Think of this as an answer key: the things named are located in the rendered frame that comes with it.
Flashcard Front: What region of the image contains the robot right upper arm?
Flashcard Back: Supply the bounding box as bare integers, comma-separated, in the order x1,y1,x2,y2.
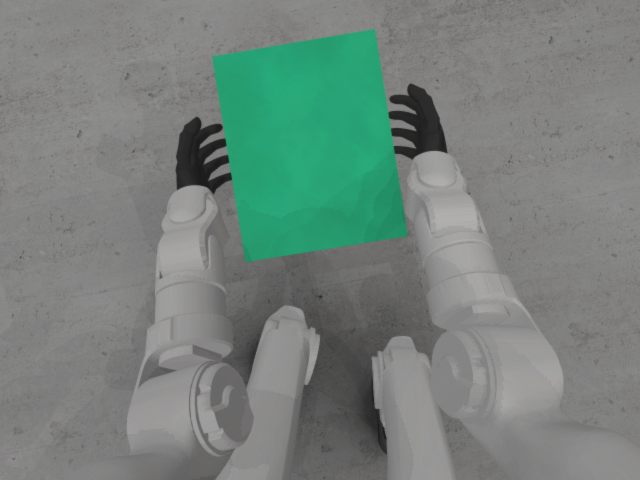
429,325,640,480

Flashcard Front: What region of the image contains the right robot forearm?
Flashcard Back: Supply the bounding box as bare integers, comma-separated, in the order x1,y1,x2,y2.
404,151,564,386

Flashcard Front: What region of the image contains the left robot hand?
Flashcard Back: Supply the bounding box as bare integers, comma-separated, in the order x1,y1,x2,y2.
176,117,232,195

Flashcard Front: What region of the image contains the right robot hand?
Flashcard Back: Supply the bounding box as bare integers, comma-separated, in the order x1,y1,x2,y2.
388,84,448,160

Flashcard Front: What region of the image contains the robot left upper arm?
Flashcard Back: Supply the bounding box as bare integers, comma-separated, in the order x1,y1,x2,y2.
62,361,254,480

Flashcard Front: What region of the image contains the robot right foot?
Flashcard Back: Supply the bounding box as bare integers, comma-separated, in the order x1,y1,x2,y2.
372,377,387,454

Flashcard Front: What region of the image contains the carton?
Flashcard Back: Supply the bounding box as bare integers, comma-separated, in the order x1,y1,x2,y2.
212,29,408,262

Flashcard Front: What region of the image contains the right robot thigh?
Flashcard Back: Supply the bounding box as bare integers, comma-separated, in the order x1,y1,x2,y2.
372,347,458,480

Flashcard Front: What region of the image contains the left robot forearm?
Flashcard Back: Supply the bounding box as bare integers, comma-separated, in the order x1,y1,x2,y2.
127,185,234,445

